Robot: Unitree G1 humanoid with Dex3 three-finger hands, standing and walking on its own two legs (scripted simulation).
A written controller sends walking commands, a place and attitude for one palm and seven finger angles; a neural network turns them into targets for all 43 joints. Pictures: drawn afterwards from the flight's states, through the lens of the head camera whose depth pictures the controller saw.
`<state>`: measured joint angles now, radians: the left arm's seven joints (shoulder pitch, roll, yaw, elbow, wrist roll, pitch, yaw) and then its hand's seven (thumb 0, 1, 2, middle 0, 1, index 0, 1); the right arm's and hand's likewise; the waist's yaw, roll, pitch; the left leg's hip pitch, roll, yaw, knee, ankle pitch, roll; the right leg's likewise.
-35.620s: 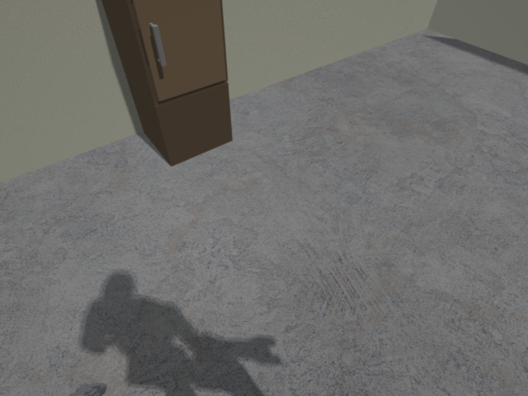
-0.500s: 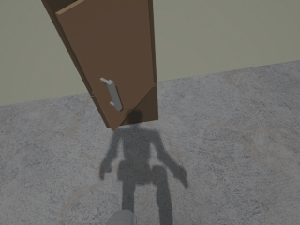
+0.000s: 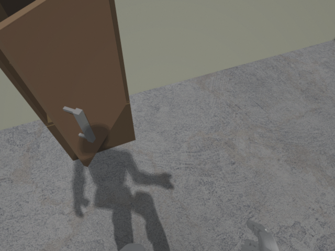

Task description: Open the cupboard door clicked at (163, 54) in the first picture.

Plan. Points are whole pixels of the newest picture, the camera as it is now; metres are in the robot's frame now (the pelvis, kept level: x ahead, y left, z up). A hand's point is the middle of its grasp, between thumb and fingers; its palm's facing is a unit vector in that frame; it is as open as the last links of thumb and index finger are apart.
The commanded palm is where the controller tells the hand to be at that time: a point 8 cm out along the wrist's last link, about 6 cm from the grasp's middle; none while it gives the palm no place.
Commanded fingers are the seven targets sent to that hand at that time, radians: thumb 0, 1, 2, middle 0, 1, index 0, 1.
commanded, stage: walk to a spot facing it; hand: left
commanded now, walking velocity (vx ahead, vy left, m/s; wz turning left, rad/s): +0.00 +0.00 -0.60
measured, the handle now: (80, 125) +0.44 +0.33 -0.08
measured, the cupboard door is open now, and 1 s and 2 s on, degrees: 48 48 48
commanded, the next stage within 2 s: none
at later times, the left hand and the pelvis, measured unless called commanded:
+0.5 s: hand (131, 208) +0.23 +0.13 -0.15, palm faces -0.37 -0.88 -0.28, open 7.3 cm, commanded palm none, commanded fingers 0.00 0.90 0.90 -0.20 -0.30 -0.20 -0.30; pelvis +0.01 -0.01 -0.01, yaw -20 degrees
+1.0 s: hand (149, 196) +0.28 +0.08 -0.17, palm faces -0.58 -0.80 -0.15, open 7.4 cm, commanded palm none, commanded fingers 0.00 0.90 0.90 -0.20 -0.30 -0.20 -0.30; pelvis +0.12 -0.05 +0.01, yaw -38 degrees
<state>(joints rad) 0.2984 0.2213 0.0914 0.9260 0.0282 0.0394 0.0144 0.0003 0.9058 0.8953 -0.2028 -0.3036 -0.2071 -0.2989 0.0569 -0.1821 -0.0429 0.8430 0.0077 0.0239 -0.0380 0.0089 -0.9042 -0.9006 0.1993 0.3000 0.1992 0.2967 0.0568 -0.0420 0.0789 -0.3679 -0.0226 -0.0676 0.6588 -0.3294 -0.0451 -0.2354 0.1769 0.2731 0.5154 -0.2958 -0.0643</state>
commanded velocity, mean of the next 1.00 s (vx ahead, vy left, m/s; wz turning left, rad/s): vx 0.16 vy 0.00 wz -0.60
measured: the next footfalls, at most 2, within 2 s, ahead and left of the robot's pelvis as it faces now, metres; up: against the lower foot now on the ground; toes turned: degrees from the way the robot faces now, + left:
left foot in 0.02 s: +0.04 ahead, +0.13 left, +0.00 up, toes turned -5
right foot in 0.44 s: +0.02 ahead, -0.13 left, +0.00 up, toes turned -22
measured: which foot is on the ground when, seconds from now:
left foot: up 0.00-0.00, down 0.02-0.44, up 0.46-0.80, down 0.82-1.00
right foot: down 0.00-0.02, up 0.04-0.42, down 0.44-0.82, up 0.84-1.00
